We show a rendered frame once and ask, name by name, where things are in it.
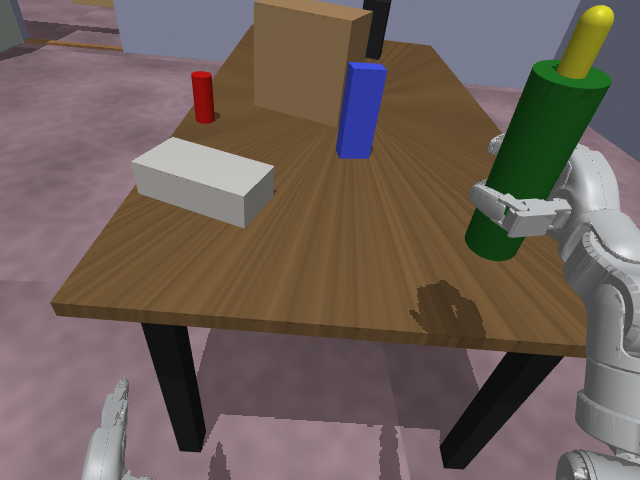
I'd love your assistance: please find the right robot arm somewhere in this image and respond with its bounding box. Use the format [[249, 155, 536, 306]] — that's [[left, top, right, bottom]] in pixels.
[[556, 210, 640, 480]]

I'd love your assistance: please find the right robot hand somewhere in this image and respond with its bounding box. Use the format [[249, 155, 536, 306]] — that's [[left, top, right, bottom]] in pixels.
[[469, 133, 621, 243]]

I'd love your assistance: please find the left robot hand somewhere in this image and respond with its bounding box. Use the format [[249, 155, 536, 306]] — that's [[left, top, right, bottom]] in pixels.
[[81, 378, 155, 480]]

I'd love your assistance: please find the table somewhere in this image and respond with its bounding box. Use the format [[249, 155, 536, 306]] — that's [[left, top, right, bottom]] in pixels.
[[50, 25, 588, 470]]

